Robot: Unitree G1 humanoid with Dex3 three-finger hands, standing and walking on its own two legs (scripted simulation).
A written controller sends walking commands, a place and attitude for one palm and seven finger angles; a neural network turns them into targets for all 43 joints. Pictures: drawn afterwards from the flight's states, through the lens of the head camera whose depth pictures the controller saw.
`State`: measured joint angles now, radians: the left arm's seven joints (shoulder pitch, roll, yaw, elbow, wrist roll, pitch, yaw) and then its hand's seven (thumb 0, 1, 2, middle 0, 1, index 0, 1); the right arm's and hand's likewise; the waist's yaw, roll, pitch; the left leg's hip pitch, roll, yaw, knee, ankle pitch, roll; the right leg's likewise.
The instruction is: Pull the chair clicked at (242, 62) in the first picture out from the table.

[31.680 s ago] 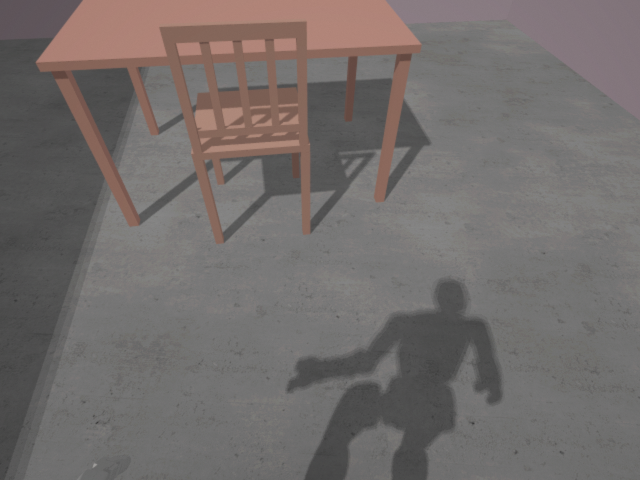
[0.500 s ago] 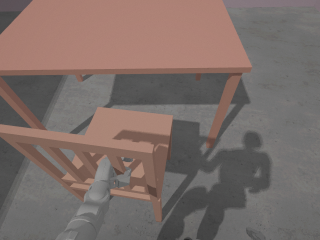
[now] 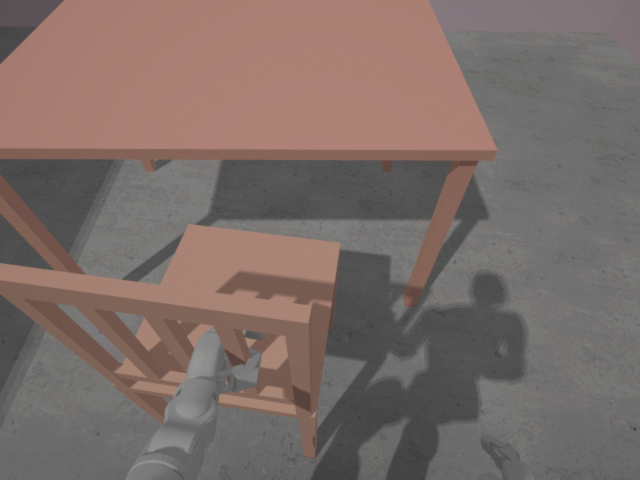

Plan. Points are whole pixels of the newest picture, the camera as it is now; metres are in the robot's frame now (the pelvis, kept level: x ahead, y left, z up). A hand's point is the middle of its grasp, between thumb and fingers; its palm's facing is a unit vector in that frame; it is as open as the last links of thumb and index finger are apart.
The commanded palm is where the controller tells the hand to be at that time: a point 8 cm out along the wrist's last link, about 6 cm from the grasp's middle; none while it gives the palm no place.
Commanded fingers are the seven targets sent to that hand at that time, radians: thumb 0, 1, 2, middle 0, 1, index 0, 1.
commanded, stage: open the thumb and straighten the fingers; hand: left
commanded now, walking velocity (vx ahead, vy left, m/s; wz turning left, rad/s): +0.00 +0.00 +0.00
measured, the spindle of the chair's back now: (183, 351) +0.31 +0.22 -0.09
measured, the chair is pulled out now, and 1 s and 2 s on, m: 0.29 0.29 0.29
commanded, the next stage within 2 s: draw the fingers out of the gap in 0.80 s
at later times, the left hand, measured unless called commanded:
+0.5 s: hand (243, 369) +0.27 +0.12 -0.07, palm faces -0.05 -0.99 -0.14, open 13.1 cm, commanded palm +0.26 +0.17 -0.05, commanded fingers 0.00 -0.55 0.20 -0.17 -0.51 -0.17 -0.51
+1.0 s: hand (237, 382) +0.26 +0.12 -0.08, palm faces -0.04 -0.99 -0.14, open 17.4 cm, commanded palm +0.23 +0.18 -0.05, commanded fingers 0.00 -0.55 0.20 0.00 0.00 0.00 0.00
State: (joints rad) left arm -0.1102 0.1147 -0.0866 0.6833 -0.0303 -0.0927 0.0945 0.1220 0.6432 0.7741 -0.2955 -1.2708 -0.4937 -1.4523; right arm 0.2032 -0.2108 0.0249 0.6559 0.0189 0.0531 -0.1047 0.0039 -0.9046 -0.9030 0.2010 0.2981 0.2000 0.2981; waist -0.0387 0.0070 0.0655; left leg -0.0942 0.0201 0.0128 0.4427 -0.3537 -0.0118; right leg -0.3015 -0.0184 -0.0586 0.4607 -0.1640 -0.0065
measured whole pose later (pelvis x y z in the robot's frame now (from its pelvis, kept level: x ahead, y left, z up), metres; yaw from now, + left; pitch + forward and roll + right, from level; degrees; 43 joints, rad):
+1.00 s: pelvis +0.00 +0.00 -0.04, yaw +2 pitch +12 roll +0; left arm 0.11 0.15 -0.06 0.21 -0.05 0.16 0.03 -0.01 -0.54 0.20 -0.01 -0.03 -0.01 -0.03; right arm 0.25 -0.27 0.01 0.54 0.03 -0.08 -0.07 0.01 -0.90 -0.90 0.20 0.30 0.20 0.30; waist -0.05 0.05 -0.12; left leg -0.53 0.00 -0.02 0.85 -0.53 -0.01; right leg -0.72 -0.06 -0.08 0.84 -0.33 -0.01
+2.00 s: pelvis -0.01 +0.01 -0.08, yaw +3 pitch +14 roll -1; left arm 0.72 0.16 -0.10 -0.41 -0.11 -0.20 0.02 -0.01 -0.54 0.20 0.00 -0.01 0.00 0.00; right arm 0.26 -0.21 0.00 0.46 0.04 -0.19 -0.07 0.01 -0.90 -0.90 0.20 0.30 0.20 0.30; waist 0.00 0.04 -0.17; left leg -0.70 -0.01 -0.04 1.11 -0.64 0.00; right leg -0.87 -0.08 -0.09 1.05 -0.41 0.01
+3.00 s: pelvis +0.01 +0.00 +0.00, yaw +3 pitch -2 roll -1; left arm 0.52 0.36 0.33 -0.43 -0.05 -0.06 0.18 0.01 0.62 0.76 -0.17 -0.25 -0.17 -0.25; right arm 0.20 -0.23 0.00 0.66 0.02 -0.18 -0.10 0.01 -0.90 -0.90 0.20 0.30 0.20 0.30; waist 0.06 0.11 -0.01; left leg -0.05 0.02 -0.04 0.48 -0.39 -0.01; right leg -0.23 -0.03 -0.11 0.50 -0.22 0.00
